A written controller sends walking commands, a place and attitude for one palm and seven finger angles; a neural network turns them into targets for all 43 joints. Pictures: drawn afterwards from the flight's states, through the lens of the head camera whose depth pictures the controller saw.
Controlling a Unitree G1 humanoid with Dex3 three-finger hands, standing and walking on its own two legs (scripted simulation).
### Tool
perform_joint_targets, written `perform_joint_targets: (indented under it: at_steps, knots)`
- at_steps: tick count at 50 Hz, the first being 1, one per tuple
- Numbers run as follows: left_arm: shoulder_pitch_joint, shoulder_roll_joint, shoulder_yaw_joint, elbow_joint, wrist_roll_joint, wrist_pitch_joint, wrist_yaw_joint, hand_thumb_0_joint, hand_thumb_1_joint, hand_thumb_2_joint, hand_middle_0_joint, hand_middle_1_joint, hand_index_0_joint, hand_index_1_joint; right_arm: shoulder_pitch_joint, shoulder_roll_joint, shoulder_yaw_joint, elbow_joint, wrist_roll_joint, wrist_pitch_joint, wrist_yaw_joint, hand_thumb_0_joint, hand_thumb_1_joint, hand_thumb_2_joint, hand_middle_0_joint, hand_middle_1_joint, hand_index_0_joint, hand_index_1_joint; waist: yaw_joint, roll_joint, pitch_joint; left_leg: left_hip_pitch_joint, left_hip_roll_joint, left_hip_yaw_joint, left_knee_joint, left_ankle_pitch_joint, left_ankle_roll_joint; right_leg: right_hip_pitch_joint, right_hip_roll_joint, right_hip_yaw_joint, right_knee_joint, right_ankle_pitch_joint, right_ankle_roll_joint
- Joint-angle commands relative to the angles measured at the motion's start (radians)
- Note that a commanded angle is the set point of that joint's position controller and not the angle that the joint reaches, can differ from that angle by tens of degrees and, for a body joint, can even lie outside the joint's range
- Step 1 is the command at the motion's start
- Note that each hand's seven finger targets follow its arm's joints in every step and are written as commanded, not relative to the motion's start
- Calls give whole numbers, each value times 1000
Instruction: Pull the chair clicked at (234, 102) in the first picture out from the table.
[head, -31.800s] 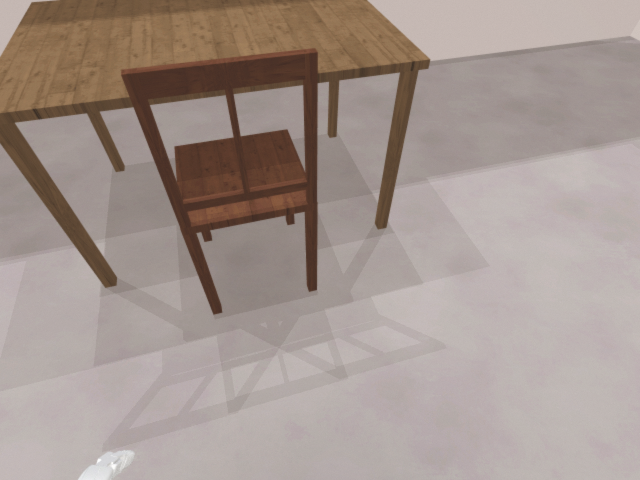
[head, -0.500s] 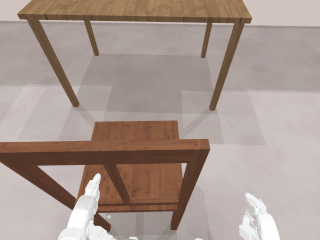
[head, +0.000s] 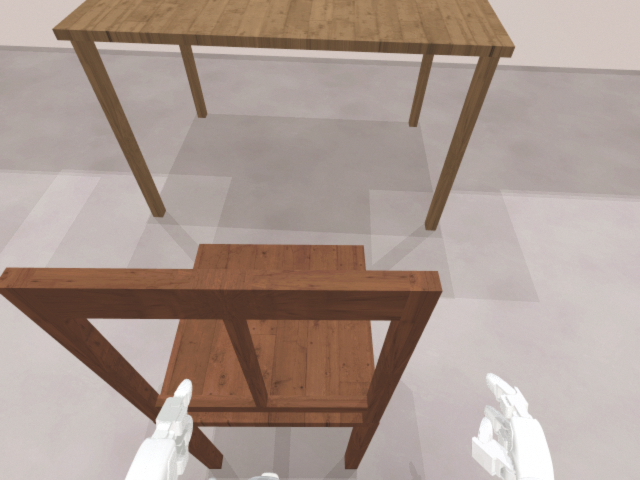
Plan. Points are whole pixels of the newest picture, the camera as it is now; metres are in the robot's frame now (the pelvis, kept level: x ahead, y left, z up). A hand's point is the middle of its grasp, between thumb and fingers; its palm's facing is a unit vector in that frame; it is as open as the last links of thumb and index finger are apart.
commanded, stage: draw the hand back to the body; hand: left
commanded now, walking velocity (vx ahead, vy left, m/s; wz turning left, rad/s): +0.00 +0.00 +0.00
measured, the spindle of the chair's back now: (250, 365) +0.27 +0.11 -0.02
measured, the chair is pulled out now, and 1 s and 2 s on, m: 0.64 0.64 0.64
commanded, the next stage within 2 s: step back with the hand held close in 1.52 s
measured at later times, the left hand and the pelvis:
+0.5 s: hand (133, 444) +0.15 +0.18 +0.09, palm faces +0.07 -0.98 -0.21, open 17.1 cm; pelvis -0.01 -0.01 +0.01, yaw +0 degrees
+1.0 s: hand (73, 421) +0.17 +0.23 +0.11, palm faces +0.22 -0.84 -0.50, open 10.0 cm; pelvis +0.02 -0.02 +0.06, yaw +0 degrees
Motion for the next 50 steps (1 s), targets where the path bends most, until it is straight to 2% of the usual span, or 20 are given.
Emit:
perform_joint_targets:
  at_steps: [1,5,6,9,12,15,18,22,23,24,25,26,30,35,37,40,43,46,48,50]
  knots:
    - [-8,72,107,-322,-70,-242,-10,0,-550,200,0,0,0,0,-59,-114,-54,-138,0,-89,-7,0,-900,-900,200,300,200,300,3,-12,-127,91,-11,-3,-138,283,8,35,46,-42,-102,183,-47]
    - [35,93,164,-308,-83,-367,-35,0,-550,200,0,0,0,0,-71,-95,-69,-107,10,-89,12,0,-900,-900,200,300,200,300,25,21,-130,78,-4,-1,-118,318,-1,25,47,-37,-73,202,-51]
    - [32,64,138,-297,-88,-402,-50,0,-550,200,0,0,0,0,-78,-91,-65,-105,10,-86,20,0,-900,-900,200,300,200,300,21,23,-112,65,-6,1,-113,310,-4,8,46,-39,-64,196,-49]
    - [27,70,145,-243,-101,-508,-115,0,-550,200,0,0,0,0,-110,-89,-76,-88,13,-78,44,0,-900,-900,200,300,200,300,16,-26,-85,8,3,2,-78,274,-2,-18,44,-28,-46,187,-47]
    - [83,106,195,-244,-125,-468,-167,0,-550,200,0,0,0,0,-135,-97,-81,-120,25,-60,47,0,-900,-900,200,300,200,300,31,-2,-126,37,4,12,-117,234,4,59,39,-15,-81,164,-45]
    - [66,167,286,-306,-161,-397,-170,0,-550,200,0,0,0,0,-151,-92,-77,-134,37,-46,24,0,-900,-900,200,300,200,300,41,-11,-149,71,4,9,-151,220,11,122,38,-9,-121,154,-42]
    - [4,189,345,-379,-203,-383,-149,0,-514,218,-5,-8,-5,-8,-134,-79,-65,-124,41,-53,2,0,-900,-900,200,300,200,300,34,-24,-134,101,3,2,-173,228,13,143,41,-14,-156,156,-38]
    - [-47,182,356,-349,-230,-398,-156,0,-369,287,-25,-37,-25,-37,-120,-85,-53,-80,44,-88,-9,0,-900,-900,200,300,200,300,13,-11,-74,143,9,-7,-199,245,11,142,45,-18,-204,173,-36]
    - [24,358,402,-312,-33,-273,-6,0,-332,305,-30,-45,-30,-45,-106,-81,-42,-87,16,-49,-32,0,-900,-900,200,300,200,300,96,40,-106,184,52,-3,-261,245,5,241,9,37,-255,175,-70]
    - [18,232,318,-378,-17,-222,46,0,-296,322,-35,-53,-35,-53,-98,-68,-27,-113,13,-40,-36,0,-900,-900,200,300,200,300,54,36,-37,199,45,3,-278,245,6,243,1,18,-285,191,-64]
    - [-12,256,332,-396,-9,-186,76,0,-260,340,-40,-60,-40,-60,-105,-75,-29,-106,14,-42,-39,0,-900,-900,200,300,200,300,54,37,-40,214,44,2,-279,231,5,256,1,22,-305,175,-64]
    - [-40,238,311,-421,4,-171,99,0,-224,357,-45,-68,-45,-68,-105,-75,-16,-97,10,-41,-42,0,-900,-900,200,300,200,300,50,70,-4,241,44,5,-292,248,6,261,1,12,-310,191,-68]
    - [-94,301,367,-401,25,-126,159,0,-79,428,-65,-97,-65,-97,-130,-86,-5,-66,3,-43,-52,0,-900,-900,200,300,200,300,57,54,48,308,46,1,-362,262,6,326,4,4,-384,207,-69]
    - [-181,372,449,-424,28,-122,188,0,102,515,-90,-135,-90,-135,-144,-93,8,-33,-3,-72,-54,0,-900,-900,200,300,200,300,69,57,63,396,44,-4,-443,291,2,406,6,0,-445,242,-72]
    - [-216,372,453,-456,29,-127,190,0,175,550,-100,-150,-100,-150,-147,-96,11,-27,-5,-87,-52,0,-900,-900,200,300,200,300,66,92,65,444,44,-1,-473,302,0,421,3,3,-459,259,-70]
    - [-250,407,497,-479,26,-126,198,0,284,603,-115,-173,-115,-173,-155,-100,15,-1,-9,-110,-45,0,-900,-900,200,300,200,300,74,133,46,481,41,-3,-505,339,-4,479,4,5,-481,297,-74]
    - [-277,419,520,-502,26,-127,204,0,393,655,-130,-195,-130,-195,-162,-103,17,16,-14,-132,-40,0,-900,-900,200,300,200,300,76,110,36,521,41,1,-527,401,-4,517,4,2,-487,365,-69]
    - [-311,460,560,-542,28,-127,212,0,501,707,-145,-218,-145,-218,-162,-110,16,36,-15,-151,-35,0,-900,-900,200,300,200,300,82,164,6,566,39,7,-544,457,-4,557,0,10,-498,417,-69]
    - [-328,472,574,-548,28,-125,215,0,574,743,-155,-233,-155,-233,-162,-111,17,45,-17,-160,-30,0,-900,-900,200,300,200,300,82,141,-11,585,39,9,-549,493,-2,577,-1,6,-499,452,-65]
    - [-361,507,600,-554,29,-119,219,0,646,777,-165,-247,-165,-247,-165,-117,17,57,-15,-167,-29,0,-900,-900,200,300,200,300,83,160,-10,595,37,11,-552,519,-3,594,-3,10,-507,479,-65]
